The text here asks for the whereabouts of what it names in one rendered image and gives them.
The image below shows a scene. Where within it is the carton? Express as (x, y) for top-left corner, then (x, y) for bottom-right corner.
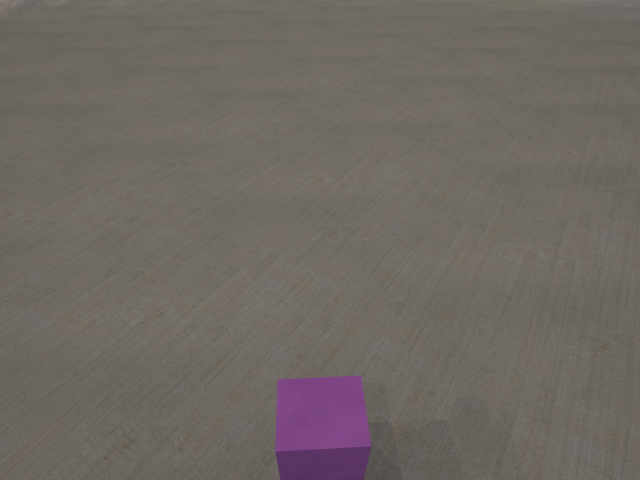
(275, 375), (371, 480)

